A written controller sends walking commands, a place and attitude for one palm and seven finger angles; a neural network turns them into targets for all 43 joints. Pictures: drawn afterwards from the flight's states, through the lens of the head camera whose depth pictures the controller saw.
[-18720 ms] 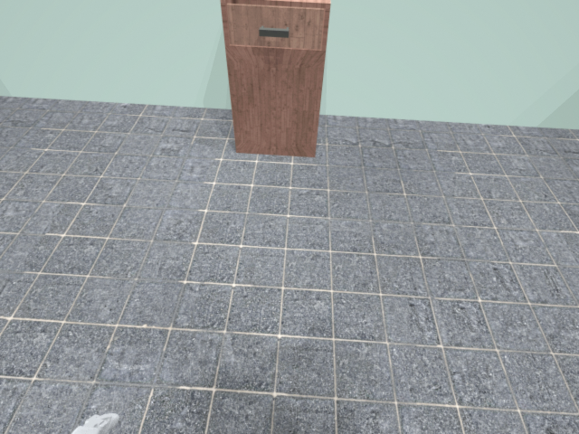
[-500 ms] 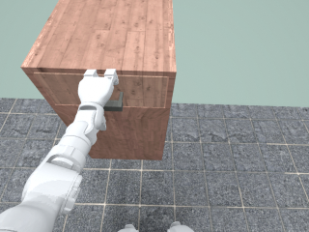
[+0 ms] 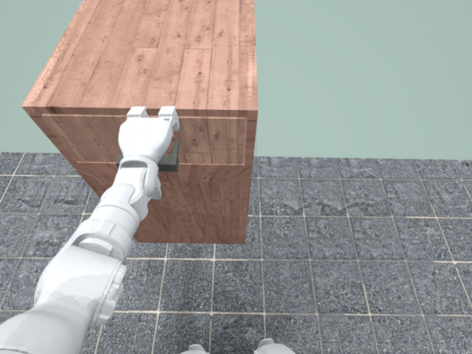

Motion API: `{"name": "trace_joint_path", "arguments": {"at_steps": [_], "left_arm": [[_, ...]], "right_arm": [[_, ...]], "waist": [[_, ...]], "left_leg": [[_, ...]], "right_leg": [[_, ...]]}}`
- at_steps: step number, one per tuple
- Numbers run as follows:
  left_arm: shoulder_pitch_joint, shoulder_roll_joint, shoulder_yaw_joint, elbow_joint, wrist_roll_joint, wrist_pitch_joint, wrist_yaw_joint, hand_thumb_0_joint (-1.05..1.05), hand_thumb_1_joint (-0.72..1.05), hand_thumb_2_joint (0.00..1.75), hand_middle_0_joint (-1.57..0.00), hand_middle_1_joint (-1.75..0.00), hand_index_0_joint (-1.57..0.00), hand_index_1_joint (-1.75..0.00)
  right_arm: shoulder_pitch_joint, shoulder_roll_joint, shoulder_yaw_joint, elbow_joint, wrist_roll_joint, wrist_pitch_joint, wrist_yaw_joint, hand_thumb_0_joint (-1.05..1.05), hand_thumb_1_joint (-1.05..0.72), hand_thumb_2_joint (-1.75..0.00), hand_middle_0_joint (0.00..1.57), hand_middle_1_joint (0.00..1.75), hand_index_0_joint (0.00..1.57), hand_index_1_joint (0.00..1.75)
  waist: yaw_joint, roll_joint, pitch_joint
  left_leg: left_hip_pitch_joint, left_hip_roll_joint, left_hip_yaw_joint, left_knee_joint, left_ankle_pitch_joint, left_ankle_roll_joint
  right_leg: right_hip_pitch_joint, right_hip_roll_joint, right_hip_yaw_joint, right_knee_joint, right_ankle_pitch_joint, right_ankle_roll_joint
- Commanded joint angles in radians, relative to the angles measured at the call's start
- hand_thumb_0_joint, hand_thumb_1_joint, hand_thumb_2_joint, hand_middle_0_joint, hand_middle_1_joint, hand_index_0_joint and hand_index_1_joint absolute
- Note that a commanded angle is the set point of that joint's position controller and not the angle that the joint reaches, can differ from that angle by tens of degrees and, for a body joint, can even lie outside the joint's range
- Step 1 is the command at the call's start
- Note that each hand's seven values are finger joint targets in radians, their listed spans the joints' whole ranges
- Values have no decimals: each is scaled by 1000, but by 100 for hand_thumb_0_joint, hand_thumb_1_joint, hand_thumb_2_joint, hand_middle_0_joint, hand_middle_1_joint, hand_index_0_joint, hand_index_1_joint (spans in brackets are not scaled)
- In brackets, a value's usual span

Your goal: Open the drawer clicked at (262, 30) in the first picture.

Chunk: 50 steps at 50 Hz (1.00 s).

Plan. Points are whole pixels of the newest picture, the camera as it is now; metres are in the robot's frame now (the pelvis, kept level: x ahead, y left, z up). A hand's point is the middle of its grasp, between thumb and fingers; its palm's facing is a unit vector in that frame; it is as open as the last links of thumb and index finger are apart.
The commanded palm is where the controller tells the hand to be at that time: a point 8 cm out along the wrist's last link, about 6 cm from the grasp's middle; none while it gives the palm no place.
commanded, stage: re-aim the fingers above the handle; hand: left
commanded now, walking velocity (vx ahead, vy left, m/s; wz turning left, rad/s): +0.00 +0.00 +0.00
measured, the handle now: (150, 154) +0.52 +0.16 -0.04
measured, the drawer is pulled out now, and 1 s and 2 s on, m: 0.00 0.00 0.00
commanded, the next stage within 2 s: lower the fingers behind the handle in 1.14 s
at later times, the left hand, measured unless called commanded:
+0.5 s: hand (141, 166) +0.45 +0.15 +0.02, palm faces +0.01 -0.03 -1.00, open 13.8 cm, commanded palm +0.43 +0.15 +0.08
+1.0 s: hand (136, 164) +0.46 +0.16 +0.02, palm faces -0.02 -0.03 -1.00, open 13.8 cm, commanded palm +0.43 +0.15 +0.08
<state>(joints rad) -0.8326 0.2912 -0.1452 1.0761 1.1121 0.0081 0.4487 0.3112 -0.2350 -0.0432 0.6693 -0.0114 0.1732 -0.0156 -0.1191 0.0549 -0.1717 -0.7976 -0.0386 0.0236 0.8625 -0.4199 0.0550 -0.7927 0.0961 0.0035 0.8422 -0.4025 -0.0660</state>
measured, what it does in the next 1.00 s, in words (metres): stands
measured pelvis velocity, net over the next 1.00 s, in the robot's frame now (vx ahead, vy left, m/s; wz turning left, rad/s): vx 0.01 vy -0.01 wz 0.00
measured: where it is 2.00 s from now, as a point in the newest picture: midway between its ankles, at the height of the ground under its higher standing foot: outside the picture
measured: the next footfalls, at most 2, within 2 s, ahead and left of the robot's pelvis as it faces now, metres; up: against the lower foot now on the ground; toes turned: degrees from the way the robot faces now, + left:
none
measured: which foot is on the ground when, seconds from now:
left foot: down 0.00-1.00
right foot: down 0.00-1.00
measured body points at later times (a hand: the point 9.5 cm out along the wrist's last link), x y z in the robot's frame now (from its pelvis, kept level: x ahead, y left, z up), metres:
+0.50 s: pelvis +0.00 -0.01 +0.00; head +0.08 -0.02 +0.45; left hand +0.44 +0.15 +0.07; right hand +0.07 -0.28 -0.13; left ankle -0.01 +0.09 -0.69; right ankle -0.01 -0.08 -0.69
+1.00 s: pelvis +0.01 -0.01 +0.01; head +0.09 -0.02 +0.45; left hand +0.45 +0.16 +0.07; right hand +0.05 -0.27 -0.13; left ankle -0.01 +0.09 -0.69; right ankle -0.01 -0.08 -0.69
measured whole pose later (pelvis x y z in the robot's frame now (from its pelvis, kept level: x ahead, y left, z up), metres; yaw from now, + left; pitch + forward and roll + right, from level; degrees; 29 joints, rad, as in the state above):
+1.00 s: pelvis +0.01 -0.01 +0.01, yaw +0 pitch +19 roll +0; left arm -0.68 0.33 -0.13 0.95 1.10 0.00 0.41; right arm 0.32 -0.23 -0.06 0.67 0.00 0.19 -0.02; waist -0.08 0.05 -0.17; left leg -0.73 -0.04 0.03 0.81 -0.41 0.05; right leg -0.73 0.10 0.01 0.80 -0.40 -0.07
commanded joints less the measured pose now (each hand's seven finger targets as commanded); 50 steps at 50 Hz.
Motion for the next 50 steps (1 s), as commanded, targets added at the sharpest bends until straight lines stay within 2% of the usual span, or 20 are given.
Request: {"name": "trace_joint_path", "arguments": {"at_steps": [1, 4, 6, 9, 12, 15, 16, 19, 22, 24, 25, 26, 29, 33, 37, 41, 46, 48, 49, 50], "left_arm": [[-477, 295, 92, -149, -2, 92, 40, 0, -50, 30, -30, -120, -30, -120], [-473, 261, 64, -151, -22, 100, 6, 0, -50, 30, -30, -120, -30, -120], [-341, 271, 89, -158, -34, 85, -23, 0, -50, 30, -30, -120, -30, -120], [-236, 224, 66, -182, -55, 47, -65, 0, -50, 30, -30, -120, -30, -120], [-257, 234, 55, -242, -39, -10, -76, 0, -50, 30, -30, -120, -30, -120], [-318, 216, 45, -359, -33, -81, -57, 0, -50, 30, -30, -120, -30, -120], [-297, 248, 75, -358, -27, -95, -46, 0, -50, 30, -30, -120, -30, -120], [-348, 219, 55, -386, -18, -110, -9, 0, -50, 30, -30, -120, -30, -120], [-352, 193, 36, -345, -7, -74, 29, 0, -50, 30, -30, -120, -30, -120], [-388, 142, 0, -309, -19, -37, 35, 0, -50, 30, -30, -120, -30, -120], [-396, 143, -2, -304, -20, -20, 35, 0, -50, 30, -30, -120, -30, -120], [-359, 174, 30, -273, -24, 3, 30, 0, -50, 30, -30, -120, -30, -120], [-367, 139, -4, -230, -47, 49, -7, 0, -50, 30, -30, -120, -30, -120], [-315, 177, 22, -253, -40, 36, -55, 0, -50, 30, -30, -120, -30, -120], [-291, 180, 26, -252, -28, -6, -61, 0, -50, 30, -30, -120, -30, -120], [-282, 287, 124, -286, -10, -31, -16, 0, -50, 30, -30, -120, -30, -120], [-265, 249, 101, -324, 4, -20, 16, 0, -50, 30, -30, -120, -30, -120], [-252, 149, 25, -346, -11, -12, 6, 0, -50, 30, -30, -120, -30, -120], [-270, 99, -10, -352, -26, -10, -7, 0, -50, 30, -30, -120, -30, -120], [-269, 109, -6, -355, -34, -9, -16, 0, -50, 30, -30, -120, -30, -120]], "right_arm": [[110, -146, -48, -72, 0, -6, -15, 0, -90, -90, 20, 30, 20, 30], [105, -141, -50, -75, 6, -5, -22, 0, -90, -90, 20, 30, 20, 30], [95, -139, -49, -92, 9, 0, -25, 0, -90, -90, 20, 30, 20, 30], [73, -134, -44, -112, 13, 0, -29, 0, -90, -90, 20, 30, 20, 30], [68, -139, -45, -108, 18, -9, -37, 0, -90, -90, 20, 30, 20, 30], [61, -129, -57, -104, 13, -24, -36, 0, -90, -90, 20, 30, 20, 30], [57, -128, -60, -100, 11, -27, -36, 0, -90, -90, 20, 30, 20, 30], [56, -121, -64, -80, 7, -35, -28, 0, -90, -90, 20, 30, 20, 30], [51, -123, -67, -66, 4, -35, -15, 0, -90, -90, 20, 30, 20, 30], [59, -123, -70, -56, 3, -34, -5, 0, -90, -90, 20, 30, 20, 30], [61, -125, -72, -52, 4, -32, -2, 0, -90, -90, 20, 30, 20, 30], [65, -129, -72, -56, 7, -26, -1, 0, -90, -90, 20, 30, 20, 30], [60, -131, -65, -63, 7, -12, 0, 0, -90, -90, 20, 30, 20, 30], [51, -134, -59, -88, 8, 1, -10, 0, -90, -90, 20, 30, 20, 30], [47, -130, -51, -98, 8, -2, -18, 0, -90, -90, 20, 30, 20, 30], [52, -124, -50, -105, 2, -9, -25, 0, -90, -90, 20, 30, 20, 30], [57, -123, -62, -96, 0, -11, -14, 0, -90, -90, 20, 30, 20, 30], [58, -120, -69, -96, 2, -9, -4, 0, -90, -90, 20, 30, 20, 30], [60, -118, -76, -90, 3, -11, 1, 0, -90, -90, 20, 30, 20, 30], [69, -125, -78, -83, 7, -11, 2, 0, -90, -90, 20, 30, 20, 30]], "waist": [[-16, -53, -435], [-22, -54, -443], [22, -46, -461], [37, -83, -411], [19, -115, -327], [14, -66, -365], [22, -38, -362], [4, -14, -376], [-1, 15, -377], [-21, -12, -371], [-21, -16, -391], [-3, -27, -397], [-15, -67, -404], [13, -73, -422], [14, -78, -351], [47, -66, -400], [49, -17, -444], [36, -6, -450], [15, -29, -446], [14, -38, -438]], "left_leg": [[196, -5, -5, -68, 366, 2], [225, -6, -3, -82, 367, 4], [244, -6, 8, -98, 384, 4], [224, -8, 12, -121, 368, 6], [202, -7, 6, -130, 310, 11], [248, -8, 0, -115, 335, 10], [254, -9, 0, -109, 336, 8], [278, -8, -12, -84, 366, 5], [286, -9, -14, -67, 361, 0], [291, -10, -18, -61, 373, 0], [303, -7, -17, -59, 378, 0], [296, -10, -16, -65, 383, -1], [281, -14, -9, -69, 403, 2], [280, -14, -7, -85, 423, 4], [248, -10, -8, -90, 384, 5], [219, -13, -3, -86, 390, 3], [282, -5, -4, -78, 466, -3], [340, -1, -7, -80, 513, -4], [365, 3, -11, -74, 537, -2], [376, 7, -17, -80, 526, -2]], "right_leg": [[309, -38, 48, -115, 438, 28], [332, -40, 50, -134, 444, 30], [386, -41, 55, -142, 476, 29], [427, -46, 62, -161, 502, 30], [394, -53, 76, -184, 457, 36], [370, -56, 84, -173, 464, 32], [357, -56, 84, -167, 452, 28], [297, -52, 71, -145, 437, 21], [239, -44, 55, -132, 396, 19], [222, -40, 44, -132, 399, 18], [223, -40, 45, -128, 406, 22], [251, -37, 41, -128, 418, 20], [301, -41, 46, -136, 486, 27], [361, -46, 52, -132, 538, 29], [326, -46, 55, -140, 490, 27], [372, -50, 67, -121, 514, 24], [346, -40, 56, -108, 535, 17], [326, -34, 44, -119, 539, 17], [313, -33, 40, -126, 545, 20], [305, -32, 38, -134, 523, 22]]}}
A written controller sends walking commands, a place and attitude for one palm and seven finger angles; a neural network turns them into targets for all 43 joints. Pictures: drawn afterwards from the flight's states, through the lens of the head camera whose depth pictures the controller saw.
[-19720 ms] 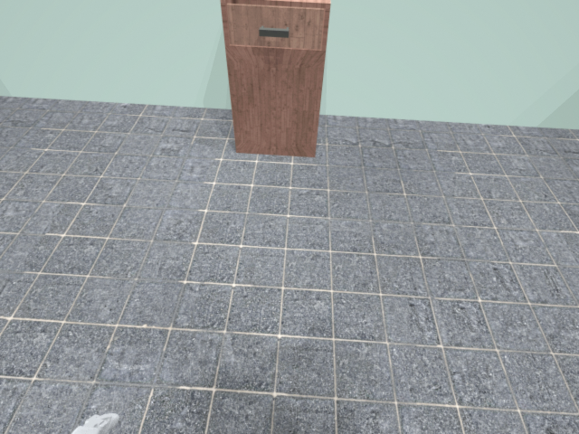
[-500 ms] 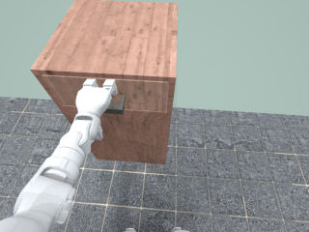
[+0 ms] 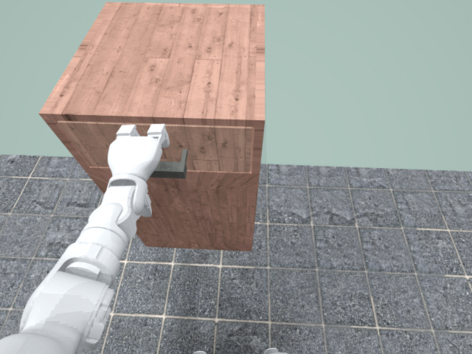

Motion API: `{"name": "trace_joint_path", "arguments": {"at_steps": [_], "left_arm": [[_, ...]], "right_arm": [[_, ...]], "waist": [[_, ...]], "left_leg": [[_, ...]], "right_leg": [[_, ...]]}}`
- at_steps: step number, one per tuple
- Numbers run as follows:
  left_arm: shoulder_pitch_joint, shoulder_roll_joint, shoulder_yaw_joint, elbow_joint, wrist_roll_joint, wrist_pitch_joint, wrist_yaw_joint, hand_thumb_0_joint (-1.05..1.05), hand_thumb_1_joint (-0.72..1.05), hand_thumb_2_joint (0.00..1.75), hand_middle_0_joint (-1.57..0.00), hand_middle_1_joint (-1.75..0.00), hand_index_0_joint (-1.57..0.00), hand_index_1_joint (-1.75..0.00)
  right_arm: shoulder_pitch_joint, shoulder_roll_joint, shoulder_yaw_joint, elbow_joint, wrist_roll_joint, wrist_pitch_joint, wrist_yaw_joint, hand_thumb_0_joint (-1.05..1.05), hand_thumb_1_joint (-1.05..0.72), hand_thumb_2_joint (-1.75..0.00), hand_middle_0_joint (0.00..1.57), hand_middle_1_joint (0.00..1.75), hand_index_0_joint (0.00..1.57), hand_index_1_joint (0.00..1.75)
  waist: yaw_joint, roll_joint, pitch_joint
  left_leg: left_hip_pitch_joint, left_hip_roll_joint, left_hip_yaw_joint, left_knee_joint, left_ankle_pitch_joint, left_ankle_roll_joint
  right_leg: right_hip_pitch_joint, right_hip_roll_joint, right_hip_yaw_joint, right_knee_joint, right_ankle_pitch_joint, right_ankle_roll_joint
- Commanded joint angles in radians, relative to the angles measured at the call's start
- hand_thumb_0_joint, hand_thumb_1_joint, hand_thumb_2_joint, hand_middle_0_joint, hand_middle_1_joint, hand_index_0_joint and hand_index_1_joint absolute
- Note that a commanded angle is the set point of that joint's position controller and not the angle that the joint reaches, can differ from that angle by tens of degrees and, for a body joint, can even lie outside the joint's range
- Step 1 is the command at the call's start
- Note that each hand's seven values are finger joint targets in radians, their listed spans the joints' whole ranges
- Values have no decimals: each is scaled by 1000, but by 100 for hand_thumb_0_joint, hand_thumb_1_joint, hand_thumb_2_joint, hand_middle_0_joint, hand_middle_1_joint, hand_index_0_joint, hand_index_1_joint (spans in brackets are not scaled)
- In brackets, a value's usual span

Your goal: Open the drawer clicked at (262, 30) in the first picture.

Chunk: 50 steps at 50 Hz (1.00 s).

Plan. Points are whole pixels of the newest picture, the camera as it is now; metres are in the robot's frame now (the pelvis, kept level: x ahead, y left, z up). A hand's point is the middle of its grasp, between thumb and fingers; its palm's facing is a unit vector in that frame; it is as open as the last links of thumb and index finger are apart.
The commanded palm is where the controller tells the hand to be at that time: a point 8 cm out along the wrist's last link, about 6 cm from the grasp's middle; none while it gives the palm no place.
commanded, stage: re-aim the fingers above the handle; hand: left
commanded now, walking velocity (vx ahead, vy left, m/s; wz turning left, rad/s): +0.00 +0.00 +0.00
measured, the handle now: (159, 161) +0.52 +0.16 -0.05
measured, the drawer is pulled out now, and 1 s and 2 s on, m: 0.00 0.00 0.00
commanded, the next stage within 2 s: lower the fingers behind the handle in 0.14 s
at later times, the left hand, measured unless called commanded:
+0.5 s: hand (146, 189) +0.42 +0.17 -0.01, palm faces -0.09 -0.04 -0.99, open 13.8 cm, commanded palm +0.40 +0.16 +0.05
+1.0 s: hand (157, 184) +0.44 +0.15 -0.02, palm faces -0.06 -0.03 -1.00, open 13.8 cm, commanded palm +0.42 +0.15 +0.02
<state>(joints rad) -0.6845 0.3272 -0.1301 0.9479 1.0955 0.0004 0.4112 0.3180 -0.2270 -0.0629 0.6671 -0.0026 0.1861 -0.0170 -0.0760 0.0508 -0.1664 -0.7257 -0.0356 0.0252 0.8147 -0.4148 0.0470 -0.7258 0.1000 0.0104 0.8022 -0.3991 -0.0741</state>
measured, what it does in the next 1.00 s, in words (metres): stands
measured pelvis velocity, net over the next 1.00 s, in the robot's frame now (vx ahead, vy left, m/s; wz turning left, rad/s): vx -0.03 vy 0.01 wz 0.00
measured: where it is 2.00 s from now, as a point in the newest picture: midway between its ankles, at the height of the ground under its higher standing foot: outside the picture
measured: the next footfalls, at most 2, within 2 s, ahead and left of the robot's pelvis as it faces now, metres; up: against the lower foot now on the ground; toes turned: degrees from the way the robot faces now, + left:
none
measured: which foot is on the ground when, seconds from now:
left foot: down 0.00-1.00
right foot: down 0.00-1.00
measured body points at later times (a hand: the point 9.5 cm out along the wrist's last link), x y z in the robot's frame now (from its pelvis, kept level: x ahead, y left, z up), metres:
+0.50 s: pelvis -0.01 +0.01 +0.00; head +0.06 +0.00 +0.44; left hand +0.42 +0.17 +0.05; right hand +0.06 -0.25 -0.14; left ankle -0.02 +0.09 -0.70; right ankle -0.02 -0.08 -0.70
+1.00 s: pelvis -0.03 +0.01 -0.02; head +0.07 +0.00 +0.42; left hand +0.44 +0.15 +0.03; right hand +0.00 -0.25 -0.16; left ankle -0.02 +0.09 -0.70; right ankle -0.02 -0.08 -0.70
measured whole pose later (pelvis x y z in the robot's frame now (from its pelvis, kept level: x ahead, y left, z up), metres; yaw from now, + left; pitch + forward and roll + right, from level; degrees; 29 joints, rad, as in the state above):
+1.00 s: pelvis -0.03 +0.01 -0.02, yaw +0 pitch +21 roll -1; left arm -0.79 0.29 -0.15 1.10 1.09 0.05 0.43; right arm 0.33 -0.21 -0.04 0.70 -0.01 0.15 -0.02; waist -0.12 0.05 -0.19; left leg -0.88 -0.04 0.02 0.94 -0.43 0.06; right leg -0.87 0.09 0.00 0.92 -0.41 -0.06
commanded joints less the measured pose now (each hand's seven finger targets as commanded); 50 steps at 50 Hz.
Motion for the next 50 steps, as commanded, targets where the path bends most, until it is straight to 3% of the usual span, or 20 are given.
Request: {"name": "trace_joint_path", "arguments": {"at_steps": [1, 5, 6, 10, 11, 14, 16, 20, 22, 23, 25, 30, 33, 36, 40, 41, 43, 46, 48, 50], "left_arm": [[-415, 66, -32, -220, -23, 4, 10, 0, -50, 30, -30, -120, -30, -120], [-485, 52, -58, -263, -38, -23, -15, 0, -50, 30, -30, -120, -30, -120], [-470, 109, -9, -251, -30, -31, -10, 0, -50, 30, -30, -120, -30, -120], [-448, 150, 38, -231, -2, -47, 29, 0, -50, 30, -30, -120, -30, -120], [-401, 176, 70, -198, 9, -37, 44, 0, -50, 30, -30, -120, -30, -120], [-360, 158, 70, -121, 26, 17, 78, 0, -50, 30, -30, -120, -30, -120], [-321, 117, 37, -90, 26, 62, 81, 0, -50, 30, -30, -120, -30, -120], [-392, 45, -40, -113, -2, 86, 34, 0, -50, 30, -30, -120, -30, -120], [-454, 47, -52, -165, -18, 53, 6, 0, -50, 30, -30, -120, -30, -120], [-462, 84, -21, -190, -21, 24, -3, 0, -50, 30, -30, -120, -30, -120], [-500, 97, -19, -257, -18, -47, -10, 0, -50, 30, -30, -120, -30, -120], [-490, 105, 10, -198, 37, -113, 73, 0, -50, 30, -30, -120, -30, -120], [-457, 111, 37, -111, 54, -53, 145, 0, -50, 30, -30, -120, -30, -120], [-487, 59, 4, -45, 46, 35, 178, 0, -50, 30, -30, -120, -30, -120], [-533, 99, 10, -6, 21, 123, 144, 0, -50, 30, -30, -120, -30, -120], [-581, 114, 5, -29, 18, 125, 126, 0, -50, 30, -30, -120, -30, -120], [-578, 112, 5, -62, 2, 105, 90, 0, -50, 30, -30, -120, -30, -120], [-537, 143, 26, -59, -4, 41, 53, 0, -50, 30, -30, -120, -30, -120], [-466, 101, -5, 6, 6, 24, 43, 0, -50, 30, -30, -120, -30, -120], [-437, 91, -9, 24, 20, -2, 42, 0, -50, 30, -30, -120, -30, -120]], "right_arm": [[59, -137, -61, -76, -1, -20, 2, 0, -90, -90, 20, 30, 20, 30], [51, -133, -59, -69, 1, -22, -4, 0, -90, -90, 20, 30, 20, 30], [54, -138, -57, -63, 0, -19, -8, 0, -90, -90, 20, 30, 20, 30], [34, -128, -46, -68, -8, -20, -8, 0, -90, -90, 20, 30, 20, 30], [31, -129, -44, -72, -8, -17, -7, 0, -90, -90, 20, 30, 20, 30], [19, -130, -37, -80, -11, -12, 5, 0, -90, -90, 20, 30, 20, 30], [20, -132, -37, -93, -7, -8, 11, 0, -90, -90, 20, 30, 20, 30], [26, -139, -46, -101, 2, -11, 11, 0, -90, -90, 20, 30, 20, 30], [27, -139, -48, -101, 0, -16, -1, 0, -90, -90, 20, 30, 20, 30], [30, -139, -50, -98, -1, -22, -9, 0, -90, -90, 20, 30, 20, 30], [28, -130, -50, -93, -6, -34, -20, 0, -90, -90, 20, 30, 20, 30], [38, -121, -45, -56, -19, -59, -15, 0, -90, -90, 20, 30, 20, 30], [40, -124, -42, -49, -26, -60, 3, 0, -90, -90, 20, 30, 20, 30], [50, -133, -48, -45, -29, -51, 22, 0, -90, -90, 20, 30, 20, 30], [70, -147, -45, -52, -17, -37, 17, 0, -90, -90, 20, 30, 20, 30], [71, -148, -45, -49, -15, -34, 9, 0, -90, -90, 20, 30, 20, 30], [81, -145, -46, -57, -14, -39, -3, 0, -90, -90, 20, 30, 20, 30], [89, -143, -40, -51, -14, -51, -22, 0, -90, -90, 20, 30, 20, 30], [94, -137, -33, -44, -12, -60, -24, 0, -90, -90, 20, 30, 20, 30], [100, -138, -34, -42, -13, -68, -19, 0, -90, -90, 20, 30, 20, 30]], "waist": [[-39, -49, -420], [-50, -42, -390], [-37, -41, -376], [-12, -19, -374], [7, -25, -361], [19, -28, -346], [18, -62, -349], [-26, -95, -359], [-47, -104, -376], [-42, -102, -383], [-42, -41, -415], [-36, 19, -349], [-23, 15, -368], [-42, -10, -391], [-54, -54, -457], [-73, -62, -473], [-70, -63, -507], [-67, -58, -468], [-67, -74, -374], [-61, -68, -339]], "left_leg": [[309, 4, -21, -37, 503, 8], [317, -1, -26, -52, 463, 12], [307, 0, -30, -55, 460, 11], [274, -2, -28, -48, 460, 4], [251, -3, -29, -50, 450, 1], [209, -3, -21, -50, 449, -5], [194, -3, -11, -52, 428, -5], [225, 1, -10, -50, 388, 5], [237, -1, -17, -46, 365, 12], [235, -2, -19, -43, 358, 15], [268, 0, -30, -26, 373, 13], [207, 6, -56, 24, 324, -1], [142, 3, -56, 46, 313, -9], [134, 8, -50, 58, 319, -11], [114, 3, -36, 49, 296, 2], [119, 5, -37, 51, 292, 6], [133, 3, -36, 50, 303, 11], [121, 6, -40, 54, 294, 14], [63, 3, -37, 55, 251, 15], [41, 4, -39, 62, 244, 12]], "right_leg": [[230, -35, 31, -104, 504, 31], [216, -41, 35, -121, 469, 31], [218, -41, 33, -113, 460, 25], [204, -40, 27, -89, 447, 20], [205, -38, 23, -81, 429, 14], [198, -32, 15, -70, 424, 9], [212, -30, 16, -74, 427, 14], [209, -36, 28, -102, 410, 26], [217, -42, 37, -108, 406, 32], [225, -46, 42, -105, 406, 32], [185, -47, 47, -84, 393, 28], [5, -36, 16, -26, 257, 13], [-19, -29, 2, 11, 239, 6], [-30, -25, -7, 18, 246, 11], [62, -29, 11, 1, 288, 24], [76, -32, 19, -3, 302, 29], [117, -36, 27, -8, 332, 33], [96, -38, 28, -5, 323, 32], [63, -37, 28, -15, 285, 31], [25, -35, 28, -7, 265, 26]]}}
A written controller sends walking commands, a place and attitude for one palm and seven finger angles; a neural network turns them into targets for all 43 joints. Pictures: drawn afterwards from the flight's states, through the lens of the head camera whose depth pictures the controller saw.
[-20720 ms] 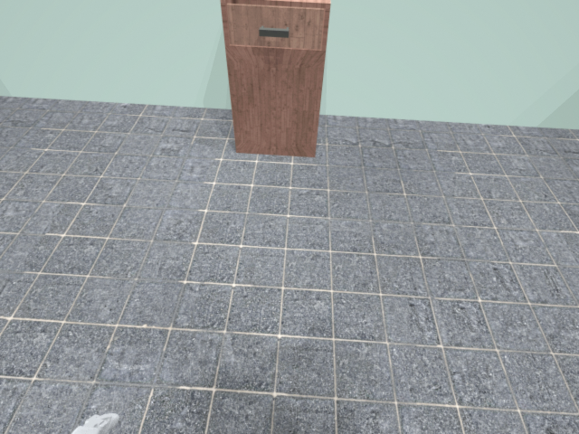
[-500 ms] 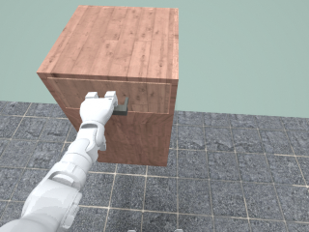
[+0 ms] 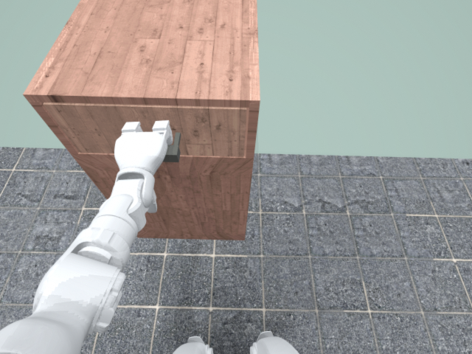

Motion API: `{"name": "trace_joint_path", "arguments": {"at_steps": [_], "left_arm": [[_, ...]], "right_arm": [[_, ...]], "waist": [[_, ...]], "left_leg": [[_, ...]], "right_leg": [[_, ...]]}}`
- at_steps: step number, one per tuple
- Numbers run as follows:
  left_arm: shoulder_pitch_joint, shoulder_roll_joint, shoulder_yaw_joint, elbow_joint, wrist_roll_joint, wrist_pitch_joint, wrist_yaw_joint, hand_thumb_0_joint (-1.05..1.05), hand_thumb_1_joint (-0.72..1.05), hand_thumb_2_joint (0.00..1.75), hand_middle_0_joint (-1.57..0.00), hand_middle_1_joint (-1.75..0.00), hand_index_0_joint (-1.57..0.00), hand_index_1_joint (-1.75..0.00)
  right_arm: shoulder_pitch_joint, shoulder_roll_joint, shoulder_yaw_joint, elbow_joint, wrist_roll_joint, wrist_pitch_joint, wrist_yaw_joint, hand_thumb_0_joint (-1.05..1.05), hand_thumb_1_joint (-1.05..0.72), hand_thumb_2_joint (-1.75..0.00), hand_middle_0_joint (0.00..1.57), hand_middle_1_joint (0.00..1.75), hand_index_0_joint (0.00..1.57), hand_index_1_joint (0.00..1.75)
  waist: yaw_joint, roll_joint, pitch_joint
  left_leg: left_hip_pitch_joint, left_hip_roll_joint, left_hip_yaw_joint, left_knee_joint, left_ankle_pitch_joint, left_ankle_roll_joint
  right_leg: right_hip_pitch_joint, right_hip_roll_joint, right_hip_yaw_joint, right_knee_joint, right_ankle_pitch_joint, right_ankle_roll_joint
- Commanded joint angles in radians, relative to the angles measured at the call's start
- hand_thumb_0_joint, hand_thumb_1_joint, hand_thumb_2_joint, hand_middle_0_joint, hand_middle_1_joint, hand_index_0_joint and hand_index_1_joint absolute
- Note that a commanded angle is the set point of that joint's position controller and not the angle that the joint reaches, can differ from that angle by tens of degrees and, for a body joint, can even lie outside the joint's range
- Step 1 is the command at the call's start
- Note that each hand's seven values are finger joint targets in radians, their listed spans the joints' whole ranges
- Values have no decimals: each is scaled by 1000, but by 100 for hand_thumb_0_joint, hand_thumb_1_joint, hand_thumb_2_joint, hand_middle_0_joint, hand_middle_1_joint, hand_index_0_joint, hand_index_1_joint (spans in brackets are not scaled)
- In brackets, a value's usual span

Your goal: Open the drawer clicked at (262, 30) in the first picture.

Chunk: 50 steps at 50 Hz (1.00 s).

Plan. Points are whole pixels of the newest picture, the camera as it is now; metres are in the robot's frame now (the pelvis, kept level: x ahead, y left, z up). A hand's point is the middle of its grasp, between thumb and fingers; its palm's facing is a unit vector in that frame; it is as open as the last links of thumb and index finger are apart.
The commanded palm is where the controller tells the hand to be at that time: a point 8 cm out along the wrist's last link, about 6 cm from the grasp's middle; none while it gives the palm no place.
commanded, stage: lower the fingers behind the handle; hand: left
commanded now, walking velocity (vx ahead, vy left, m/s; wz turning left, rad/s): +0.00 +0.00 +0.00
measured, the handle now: (151, 144) +0.54 +0.16 -0.03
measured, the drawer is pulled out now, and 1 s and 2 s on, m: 0.00 0.00 0.00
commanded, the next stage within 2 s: lift the fingers back up to retry in 0.84 s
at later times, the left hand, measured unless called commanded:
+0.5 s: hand (153, 170) +0.46 +0.14 -0.02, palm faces +0.03 +0.00 -1.00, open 13.8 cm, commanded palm +0.44 +0.14 +0.01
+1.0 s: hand (152, 169) +0.47 +0.14 -0.01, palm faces +0.02 -0.01 -1.00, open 13.7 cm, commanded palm +0.44 +0.14 +0.02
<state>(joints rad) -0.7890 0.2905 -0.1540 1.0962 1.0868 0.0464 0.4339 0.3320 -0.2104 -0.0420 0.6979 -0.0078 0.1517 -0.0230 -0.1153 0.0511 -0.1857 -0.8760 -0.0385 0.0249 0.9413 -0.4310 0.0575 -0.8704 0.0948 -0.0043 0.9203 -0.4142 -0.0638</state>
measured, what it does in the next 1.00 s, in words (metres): stands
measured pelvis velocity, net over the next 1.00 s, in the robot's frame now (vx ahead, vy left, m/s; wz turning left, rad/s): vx -0.02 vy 0.00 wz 0.01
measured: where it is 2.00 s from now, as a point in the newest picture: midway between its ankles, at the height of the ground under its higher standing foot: outside the picture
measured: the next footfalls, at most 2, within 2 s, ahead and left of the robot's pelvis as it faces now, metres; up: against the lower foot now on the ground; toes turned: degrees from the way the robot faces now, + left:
none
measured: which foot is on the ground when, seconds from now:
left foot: down 0.00-1.00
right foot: down 0.00-1.00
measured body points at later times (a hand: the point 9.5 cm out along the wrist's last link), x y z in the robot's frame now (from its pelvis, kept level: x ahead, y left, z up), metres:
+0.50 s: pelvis -0.01 +0.00 -0.02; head +0.09 +0.00 +0.42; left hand +0.46 +0.14 +0.04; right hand +0.05 -0.26 -0.15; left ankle +0.00 +0.09 -0.68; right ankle +0.00 -0.08 -0.68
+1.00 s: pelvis -0.02 +0.00 -0.03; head +0.08 +0.00 +0.41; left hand +0.46 +0.14 +0.04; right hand +0.00 -0.26 -0.16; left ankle +0.00 +0.09 -0.68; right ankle +0.00 -0.08 -0.68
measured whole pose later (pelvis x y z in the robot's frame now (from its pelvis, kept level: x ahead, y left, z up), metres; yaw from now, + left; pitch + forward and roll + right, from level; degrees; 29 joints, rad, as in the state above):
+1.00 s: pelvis -0.02 +0.00 -0.03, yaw +1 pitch +23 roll -2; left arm -0.88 0.30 -0.19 1.11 1.10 0.08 0.48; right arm 0.34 -0.23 -0.03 0.68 0.00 0.13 -0.02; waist -0.13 0.05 -0.20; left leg -1.05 -0.04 0.01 1.09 -0.45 0.06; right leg -1.03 0.09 -0.04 1.05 -0.43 -0.06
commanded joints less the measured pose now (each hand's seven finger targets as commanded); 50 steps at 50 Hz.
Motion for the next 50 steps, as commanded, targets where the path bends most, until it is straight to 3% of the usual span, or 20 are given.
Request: {"name": "trace_joint_path", "arguments": {"at_steps": [1, 4, 5, 7, 9, 10, 12, 14, 15, 23, 26, 29, 30, 35, 37, 40, 45, 46, 47, 50], "left_arm": [[-335, 117, 9, -145, 28, -60, 23, 0, -50, 30, -30, -120, -30, -120], [-320, 120, 26, -169, 30, -82, 43, 0, -50, 30, -30, -120, -30, -120], [-307, 98, 12, -177, 29, -82, 51, 0, -50, 30, -30, -120, -30, -120], [-280, 130, 41, -169, 36, -70, 68, 0, -50, 30, -30, -120, -30, -120], [-277, 133, 48, -148, 39, -51, 84, 0, -50, 30, -30, -120, -30, -120], [-306, 95, 8, -150, 40, -42, 91, 0, -50, 30, -30, -120, -30, -120], [-303, 123, 31, -145, 52, -22, 106, 0, -50, 30, -30, -120, -30, -120], [-341, 105, 15, -127, 42, 6, 112, 0, -50, 30, -30, -120, -30, -120], [-328, 119, 20, -108, 53, 18, 112, 0, -50, 30, -30, -120, -30, -120], [-340, 94, -14, -39, 39, 74, 72, 0, -50, 30, -30, -120, -30, -120], [-358, 117, -6, -46, 34, 68, 49, 0, -50, 30, -30, -120, -30, -120], [-358, 105, -15, -65, 22, 54, 28, 0, -50, 30, -30, -120, -30, -120], [-345, 75, -41, -59, 25, 48, 21, 0, -50, 30, -30, -120, -30, -120], [-373, 70, -53, -52, 23, 29, 15, 0, -50, 30, -30, -120, -30, -120], [-389, 108, -27, -66, 30, 22, 18, 0, -50, 30, -30, -120, -30, -120], [-396, 78, -49, -61, 27, 24, 21, 0, -50, 30, -30, -120, -30, -120], [-418, 94, -37, -52, 21, 42, 25, 0, -50, 30, -30, -120, -30, -120], [-397, 147, 4, -39, 22, 48, 25, 0, -50, 30, -30, -120, -30, -120], [-404, 153, -1, -40, 24, 52, 23, 0, -50, 30, -30, -120, -30, -120], [-483, 148, -18, -112, 14, 48, 18, 0, -50, 30, -30, -120, -30, -120]], "right_arm": [[88, -155, -56, -76, -9, -35, -10, 0, -90, -90, 20, 30, 20, 30], [90, -150, -61, -77, -16, -39, 2, 0, -90, -90, 20, 30, 20, 30], [92, -150, -64, -78, -19, -40, 6, 0, -90, -90, 20, 30, 20, 30], [95, -155, -65, -76, -21, -34, 11, 0, -90, -90, 20, 30, 20, 30], [92, -155, -65, -74, -19, -31, 14, 0, -90, -90, 20, 30, 20, 30], [92, -155, -65, -72, -19, -30, 16, 0, -90, -90, 20, 30, 20, 30], [89, -157, -67, -71, -18, -25, 18, 0, -90, -90, 20, 30, 20, 30], [85, -157, -66, -65, -20, -21, 19, 0, -90, -90, 20, 30, 20, 30], [87, -158, -64, -68, -17, -19, 18, 0, -90, -90, 20, 30, 20, 30], [77, -160, -50, -77, -11, -10, 11, 0, -90, -90, 20, 30, 20, 30], [76, -161, -46, -86, -9, -12, 4, 0, -90, -90, 20, 30, 20, 30], [79, -157, -43, -96, -8, -19, 0, 0, -90, -90, 20, 30, 20, 30], [78, -155, -42, -101, -7, -19, 0, 0, -90, -90, 20, 30, 20, 30], [89, -158, -40, -97, -5, -33, -3, 0, -90, -90, 20, 30, 20, 30], [97, -162, -40, -93, -6, -37, -4, 0, -90, -90, 20, 30, 20, 30], [104, -161, -43, -91, -7, -40, -2, 0, -90, -90, 20, 30, 20, 30], [117, -166, -44, -81, -6, -43, 1, 0, -90, -90, 20, 30, 20, 30], [119, -170, -42, -80, -3, -40, -2, 0, -90, -90, 20, 30, 20, 30], [117, -171, -37, -85, -3, -38, -5, 0, -90, -90, 20, 30, 20, 30], [117, -169, -40, -89, -1, -41, -7, 0, -90, -90, 20, 30, 20, 30]], "waist": [[-20, -54, -326], [-6, -7, -361], [-7, -9, -379], [0, -31, -383], [-5, -56, -375], [-24, -60, -364], [-12, -42, -371], [-32, -42, -363], [-25, -47, -358], [-42, -56, -336], [-48, -58, -333], [-45, -60, -348], [-44, -46, -340], [-61, -65, -296], [-56, -62, -317], [-65, -50, -319], [-68, -54, -331], [-56, -63, -325], [-56, -66, -338], [-62, -19, -366]], "left_leg": [[188, 7, -38, -58, 264, 1], [198, 6, -41, -40, 297, -3], [209, 7, -36, -31, 310, -2], [191, 6, -35, -21, 318, -4], [157, 3, -38, -17, 300, -4], [152, 4, -36, -12, 290, -2], [155, 3, -36, -10, 288, -5], [152, 3, -36, -6, 281, -2], [145, 2, -36, -5, 270, -4], [106, 1, -36, 2, 214, 0], [98, 2, -39, 4, 187, 3], [92, 0, -41, 5, 185, 4], [97, 1, -42, 4, 174, 2], [58, 3, -46, 10, 113, 7], [52, 5, -49, 17, 115, 7], [63, 6, -51, 22, 118, 6], [54, 6, -54, 20, 109, 7], [38, 6, -52, 18, 101, 7], [28, 4, -50, 17, 98, 8], [88, 7, -53, -5, 96, 7]], "right_leg": [[161, -30, 45, -117, 284, 13], [146, -28, 44, -91, 302, 5], [144, -27, 43, -87, 314, 8], [150, -25, 44, -79, 329, 8], [156, -25, 43, -75, 325, 8], [139, -26, 44, -77, 320, 13], [129, -25, 41, -71, 306, 10], [115, -26, 39, -73, 300, 12], [109, -25, 38, -71, 284, 12], [91, -27, 33, -68, 236, 16], [87, -30, 38, -68, 210, 18], [102, -31, 37, -63, 213, 18], [82, -30, 35, -63, 194, 17], [38, -32, 36, -68, 121, 19], [37, -31, 36, -57, 118, 18], [13, -31, 33, -56, 113, 18], [19, -30, 30, -56, 99, 18], [32, -30, 32, -57, 94, 17], [45, -30, 35, -57, 94, 19], [51, -32, 33, -74, 84, 20]]}}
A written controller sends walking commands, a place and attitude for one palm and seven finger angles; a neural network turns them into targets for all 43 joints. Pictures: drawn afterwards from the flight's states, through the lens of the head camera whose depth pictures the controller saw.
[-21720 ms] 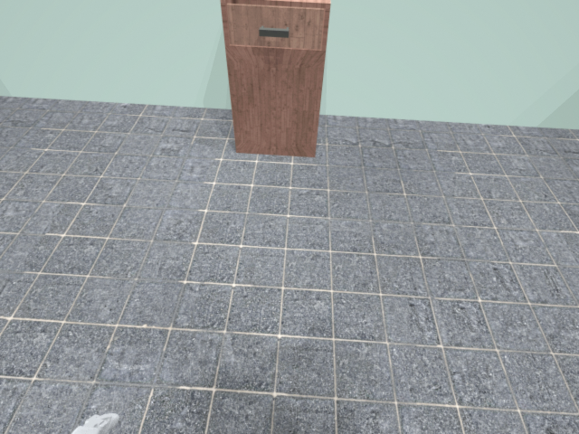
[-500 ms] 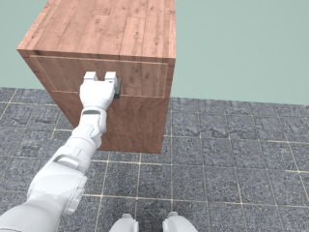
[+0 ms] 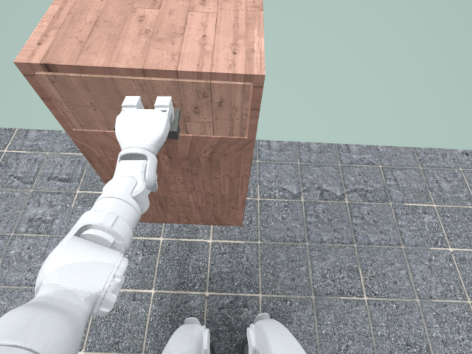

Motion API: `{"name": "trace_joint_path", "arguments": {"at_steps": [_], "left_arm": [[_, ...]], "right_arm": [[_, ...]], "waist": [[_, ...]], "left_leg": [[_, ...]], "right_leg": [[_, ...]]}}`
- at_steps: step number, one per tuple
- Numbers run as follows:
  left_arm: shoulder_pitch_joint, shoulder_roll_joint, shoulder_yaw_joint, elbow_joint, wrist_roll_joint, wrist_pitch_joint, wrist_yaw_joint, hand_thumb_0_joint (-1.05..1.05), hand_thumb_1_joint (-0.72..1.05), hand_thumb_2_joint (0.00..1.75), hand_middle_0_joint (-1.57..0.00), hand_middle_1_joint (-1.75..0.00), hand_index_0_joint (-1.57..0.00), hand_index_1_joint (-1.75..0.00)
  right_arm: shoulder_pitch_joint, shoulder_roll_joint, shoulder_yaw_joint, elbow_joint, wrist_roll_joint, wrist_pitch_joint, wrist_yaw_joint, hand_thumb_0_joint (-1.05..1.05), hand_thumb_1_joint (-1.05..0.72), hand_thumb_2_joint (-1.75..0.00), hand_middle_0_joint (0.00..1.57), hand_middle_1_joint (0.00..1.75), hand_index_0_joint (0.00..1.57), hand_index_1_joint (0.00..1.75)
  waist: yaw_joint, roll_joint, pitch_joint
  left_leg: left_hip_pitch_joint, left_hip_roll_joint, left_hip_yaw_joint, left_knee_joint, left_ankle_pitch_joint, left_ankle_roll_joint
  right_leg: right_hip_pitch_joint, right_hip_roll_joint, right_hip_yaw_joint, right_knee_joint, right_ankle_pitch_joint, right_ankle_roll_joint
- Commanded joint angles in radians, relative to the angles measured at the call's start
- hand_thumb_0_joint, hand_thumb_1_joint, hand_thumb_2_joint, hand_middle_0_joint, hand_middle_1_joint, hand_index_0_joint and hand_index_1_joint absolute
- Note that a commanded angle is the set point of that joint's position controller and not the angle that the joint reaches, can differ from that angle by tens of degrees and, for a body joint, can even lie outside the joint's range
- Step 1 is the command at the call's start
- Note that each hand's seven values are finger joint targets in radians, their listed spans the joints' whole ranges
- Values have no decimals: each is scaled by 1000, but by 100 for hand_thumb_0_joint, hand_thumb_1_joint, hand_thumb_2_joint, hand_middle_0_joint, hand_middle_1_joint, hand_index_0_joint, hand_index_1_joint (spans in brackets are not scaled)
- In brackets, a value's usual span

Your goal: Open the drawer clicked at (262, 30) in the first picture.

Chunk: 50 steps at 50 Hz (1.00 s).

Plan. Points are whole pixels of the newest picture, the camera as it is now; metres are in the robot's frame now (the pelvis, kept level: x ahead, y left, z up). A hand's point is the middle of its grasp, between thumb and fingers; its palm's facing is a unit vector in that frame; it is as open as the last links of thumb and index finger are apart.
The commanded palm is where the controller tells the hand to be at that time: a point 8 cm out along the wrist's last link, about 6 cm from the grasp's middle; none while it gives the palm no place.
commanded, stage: lift the fingers back up to retry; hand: left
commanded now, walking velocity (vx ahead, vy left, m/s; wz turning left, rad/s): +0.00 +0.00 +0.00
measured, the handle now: (149, 120) +0.57 +0.15 +0.00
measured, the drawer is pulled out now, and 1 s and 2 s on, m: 0.00 0.00 0.00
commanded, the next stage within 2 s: re-aim the fingers above the handle in 0.72 s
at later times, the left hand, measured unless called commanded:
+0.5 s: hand (138, 127) +0.50 +0.15 +0.05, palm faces -0.01 -0.07 -1.00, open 13.8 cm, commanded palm +0.47 +0.15 +0.11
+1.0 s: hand (135, 126) +0.50 +0.15 +0.05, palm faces +0.00 -0.06 -1.00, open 13.8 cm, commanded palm +0.47 +0.15 +0.12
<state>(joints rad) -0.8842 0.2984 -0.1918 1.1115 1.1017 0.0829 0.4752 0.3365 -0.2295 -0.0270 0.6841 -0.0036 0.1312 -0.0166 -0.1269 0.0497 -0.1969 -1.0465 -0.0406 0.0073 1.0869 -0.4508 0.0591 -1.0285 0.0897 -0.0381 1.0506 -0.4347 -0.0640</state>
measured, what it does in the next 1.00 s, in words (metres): shifts its weight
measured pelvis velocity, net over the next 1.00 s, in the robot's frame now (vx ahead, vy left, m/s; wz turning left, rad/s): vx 0.06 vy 0.01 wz -0.01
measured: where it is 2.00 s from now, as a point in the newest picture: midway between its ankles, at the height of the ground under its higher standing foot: outside the picture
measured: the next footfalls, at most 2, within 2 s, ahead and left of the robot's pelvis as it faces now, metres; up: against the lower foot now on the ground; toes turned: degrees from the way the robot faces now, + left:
none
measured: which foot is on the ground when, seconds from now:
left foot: down 0.00-1.00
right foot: down 0.00-1.00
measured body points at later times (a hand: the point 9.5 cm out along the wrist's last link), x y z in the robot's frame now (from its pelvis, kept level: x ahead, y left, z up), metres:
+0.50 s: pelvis +0.04 +0.01 +0.04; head +0.12 +0.00 +0.48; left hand +0.50 +0.15 +0.11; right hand +0.06 -0.25 -0.10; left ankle +0.03 +0.08 -0.65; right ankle +0.03 -0.08 -0.65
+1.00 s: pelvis +0.06 +0.01 +0.04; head +0.14 +0.00 +0.49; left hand +0.50 +0.15 +0.11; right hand +0.13 -0.25 -0.09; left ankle +0.03 +0.08 -0.65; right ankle +0.03 -0.08 -0.65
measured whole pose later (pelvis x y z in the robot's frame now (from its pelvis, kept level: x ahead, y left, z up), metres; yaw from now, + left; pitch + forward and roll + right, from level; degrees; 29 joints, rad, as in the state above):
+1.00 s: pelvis +0.06 +0.01 +0.04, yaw +0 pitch +19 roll -1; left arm -0.68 0.28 -0.18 0.90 1.09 0.02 0.41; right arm 0.27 -0.22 -0.06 0.66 -0.01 0.20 0.00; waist -0.06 0.05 -0.17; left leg -0.72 -0.05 0.02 0.83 -0.43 0.07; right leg -0.71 0.09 0.00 0.80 -0.41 -0.05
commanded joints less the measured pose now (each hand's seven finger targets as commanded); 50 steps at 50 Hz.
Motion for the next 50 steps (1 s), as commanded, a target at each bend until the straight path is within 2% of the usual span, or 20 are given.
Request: {"name": "trace_joint_path", "arguments": {"at_steps": [1, 5, 7, 11, 18, 20, 21, 22, 23, 25, 29, 30, 33, 35, 37, 40, 41, 45, 48, 50], "left_arm": [[-378, 167, 46, -128, 2, 11, -22, 0, -50, 30, -30, -120, -30, -120], [-391, 164, 48, -175, -19, -2, -29, 0, -50, 30, -30, -120, -30, -120], [-392, 203, 76, -184, -26, -14, -31, 0, -50, 30, -30, -120, -30, -120], [-375, 243, 115, -249, -24, -60, -28, 0, -50, 30, -30, -120, -30, -120], [-318, 149, 65, -300, -18, -82, -7, 0, -50, 30, -30, -120, -30, -120], [-294, 165, 82, -320, -24, -75, -13, 0, -50, 30, -30, -120, -30, -120], [-290, 176, 87, -312, -26, -65, -16, 0, -50, 30, -30, -120, -30, -120], [-290, 162, 75, -337, -28, -60, -20, 0, -50, 30, -30, -120, -30, -120], [-270, 153, 69, -330, -29, -52, -28, 0, -50, 30, -30, -120, -30, -120], [-258, 150, 65, -370, -33, -51, -39, 0, -50, 30, -30, -120, -30, -120], [-216, 91, 25, -369, -43, -53, -76, 0, -50, 30, -30, -120, -30, -120], [-187, 71, 8, -332, -41, -50, -85, 0, -50, 30, -30, -120, -30, -120], [-189, 112, 36, -328, -36, -54, -91, 0, -50, 30, -30, -120, -30, -120], [-214, 152, 64, -367, -21, -77, -87, 0, -50, 30, -30, -120, -30, -120], [-233, 111, 38, -397, -13, -95, -75, 0, -50, 30, -30, -120, -30, -120], [-263, 152, 77, -436, -4, -116, -52, 0, -50, 30, -30, -120, -30, -120], [-248, 140, 76, -447, -6, -117, -43, 0, -50, 30, -30, -120, -30, -120], [-222, 170, 107, -436, 0, -95, -16, 0, -50, 30, -30, -120, -30, -120], [-212, 95, 48, -390, -7, -53, -19, 0, -50, 30, -30, -120, -30, -120], [-228, 119, 54, -398, -7, -39, -32, 0, -50, 30, -30, -120, -30, -120]], "right_arm": [[113, -152, -56, -75, -2, -18, -16, 0, -90, -90, 20, 30, 20, 30], [112, -148, -55, -86, -1, -20, -25, 0, -90, -90, 20, 30, 20, 30], [112, -149, -51, -86, 1, -20, -31, 0, -90, -90, 20, 30, 20, 30], [114, -146, -56, -89, 3, -26, -36, 0, -90, -90, 20, 30, 20, 30], [106, -144, -74, -81, -2, -14, -17, 0, -90, -90, 20, 30, 20, 30], [103, -146, -78, -83, -1, -3, -12, 0, -90, -90, 20, 30, 20, 30], [100, -147, -77, -80, 1, 6, -11, 0, -90, -90, 20, 30, 20, 30], [94, -146, -77, -86, 0, 11, -9, 0, -90, -90, 20, 30, 20, 30], [89, -144, -79, -86, 3, 18, -7, 0, -90, -90, 20, 30, 20, 30], [77, -141, -79, -94, 3, 27, -7, 0, -90, -90, 20, 30, 20, 30], [58, -139, -83, -97, 7, 42, -2, 0, -90, -90, 20, 30, 20, 30], [58, -138, -81, -95, 8, 46, 0, 0, -90, -90, 20, 30, 20, 30], [43, -143, -77, -104, 7, 53, -4, 0, -90, -90, 20, 30, 20, 30], [36, -140, -76, -111, 4, 56, -6, 0, -90, -90, 20, 30, 20, 30], [29, -130, -78, -115, -1, 53, -4, 0, -90, -90, 20, 30, 20, 30], [31, -130, -84, -109, -8, 48, -4, 0, -90, -90, 20, 30, 20, 30], [29, -127, -86, -112, -12, 47, -2, 0, -90, -90, 20, 30, 20, 30], [24, -128, -86, -103, -15, 51, 4, 0, -90, -90, 20, 30, 20, 30], [28, -130, -88, -99, -10, 56, 11, 0, -90, -90, 20, 30, 20, 30], [25, -132, -87, -99, -6, 62, 11, 0, -90, -90, 20, 30, 20, 30]], "waist": [[-40, -15, -365], [-39, -5, -395], [-35, -31, -373], [-9, -11, -412], [-1, 4, -383], [12, 0, -410], [13, 5, -387], [17, -7, -407], [16, -20, -382], [30, -1, -404], [20, -29, -330], [17, -61, -295], [25, -72, -278], [37, -45, -322], [35, -7, -337], [36, 10, -394], [42, 15, -421], [48, 6, -429], [30, -40, -385], [33, -31, -407]], "left_leg": [[282, 11, -42, -161, 119, 3], [351, 13, -44, -187, 163, 3], [339, 13, -37, -204, 163, 7], [401, 14, -34, -228, 232, 4], [544, 24, -39, -264, 381, -10], [582, 24, -35, -272, 443, -12], [582, 24, -31, -284, 457, -13], [590, 22, -26, -287, 476, -10], [589, 20, -23, -295, 481, -9], [624, 21, -20, -308, 542, -11], [662, 29, -28, -325, 613, -12], [644, 27, -28, -330, 588, -11], [600, 17, -15, -341, 519, -7], [609, 16, -14, -336, 547, -8], [642, 20, -21, -322, 577, -14], [677, 27, -29, -298, 633, -18], [685, 25, -28, -289, 656, -18], [681, 28, -28, -277, 691, -22], [646, 24, -24, -289, 634, -18], [660, 23, -24, -295, 649, -17]], "right_leg": [[210, -25, 61, -207, 100, 17], [251, -23, 57, -229, 139, 20], [294, -25, 64, -250, 150, 24], [352, -24, 66, -265, 218, 20], [349, -14, 44, -295, 304, 12], [390, -12, 45, -303, 355, 13], [403, -12, 46, -311, 374, 11], [434, -13, 49, -317, 401, 14], [449, -13, 50, -329, 417, 13], [487, -16, 54, -335, 465, 14], [478, -16, 48, -361, 481, 13], [473, -15, 46, -364, 471, 15], [502, -21, 61, -370, 473, 13], [520, -25, 68, -354, 497, 10], [481, -23, 59, -342, 481, 8], [462, -20, 60, -319, 491, 9], [471, -19, 59, -312, 505, 9], [468, -16, 54, -302, 528, 12], [478, -15, 50, -321, 518, 14], [498, -17, 60, -324, 537, 16]]}}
